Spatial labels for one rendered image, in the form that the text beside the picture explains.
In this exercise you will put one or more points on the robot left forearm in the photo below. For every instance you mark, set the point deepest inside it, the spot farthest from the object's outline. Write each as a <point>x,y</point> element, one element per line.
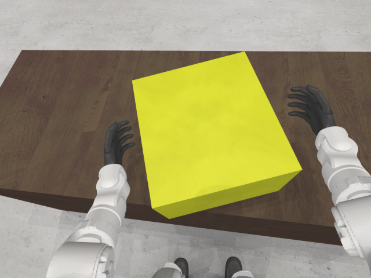
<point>105,216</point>

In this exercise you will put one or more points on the robot left hand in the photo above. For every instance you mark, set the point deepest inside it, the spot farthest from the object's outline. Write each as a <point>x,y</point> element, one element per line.
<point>113,149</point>

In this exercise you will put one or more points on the carton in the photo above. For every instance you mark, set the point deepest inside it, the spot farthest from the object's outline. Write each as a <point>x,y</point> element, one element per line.
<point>210,137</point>

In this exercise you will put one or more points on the robot right foot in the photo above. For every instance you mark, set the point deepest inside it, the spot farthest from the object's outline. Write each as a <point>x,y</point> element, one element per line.
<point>232,266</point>

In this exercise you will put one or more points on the robot right upper arm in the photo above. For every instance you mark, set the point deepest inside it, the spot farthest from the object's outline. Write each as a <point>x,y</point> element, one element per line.
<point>353,225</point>

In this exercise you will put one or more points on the pedestal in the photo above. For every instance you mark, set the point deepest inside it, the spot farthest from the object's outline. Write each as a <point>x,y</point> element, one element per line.
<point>57,105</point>

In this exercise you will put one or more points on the robot left upper arm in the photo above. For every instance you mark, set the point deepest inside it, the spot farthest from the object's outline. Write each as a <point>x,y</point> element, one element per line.
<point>83,260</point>

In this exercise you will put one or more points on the robot left shin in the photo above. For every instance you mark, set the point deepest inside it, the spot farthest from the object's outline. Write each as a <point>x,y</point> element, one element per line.
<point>172,265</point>

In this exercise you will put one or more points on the robot right hand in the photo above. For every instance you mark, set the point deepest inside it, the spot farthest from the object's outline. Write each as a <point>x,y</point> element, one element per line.
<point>318,113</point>

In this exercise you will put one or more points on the robot right forearm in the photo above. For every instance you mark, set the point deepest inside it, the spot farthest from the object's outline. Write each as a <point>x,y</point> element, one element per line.
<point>342,172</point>

